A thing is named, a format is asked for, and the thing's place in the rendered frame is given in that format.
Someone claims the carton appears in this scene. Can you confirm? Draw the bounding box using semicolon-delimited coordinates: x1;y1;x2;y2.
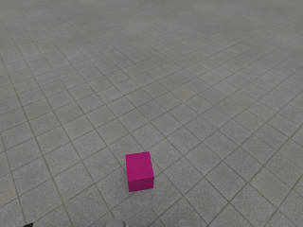
125;151;154;192

